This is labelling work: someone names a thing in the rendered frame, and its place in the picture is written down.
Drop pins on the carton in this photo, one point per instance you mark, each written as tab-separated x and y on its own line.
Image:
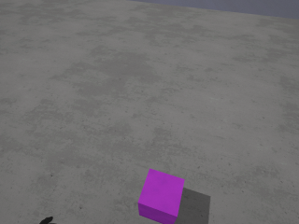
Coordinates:
160	197

